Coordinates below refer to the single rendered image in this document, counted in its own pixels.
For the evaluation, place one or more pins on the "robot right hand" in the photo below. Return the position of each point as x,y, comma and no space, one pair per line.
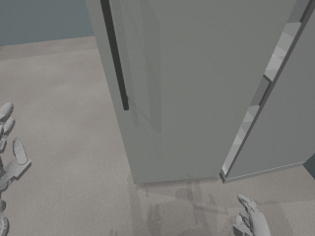
256,222

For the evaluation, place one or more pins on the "robot left forearm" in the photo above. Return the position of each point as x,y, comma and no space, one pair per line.
4,222

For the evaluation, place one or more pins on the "fridge door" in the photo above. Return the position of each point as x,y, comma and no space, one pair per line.
191,69

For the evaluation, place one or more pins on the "handle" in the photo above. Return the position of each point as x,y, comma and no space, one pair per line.
105,7

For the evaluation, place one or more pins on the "robot left hand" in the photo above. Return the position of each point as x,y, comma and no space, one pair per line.
16,168

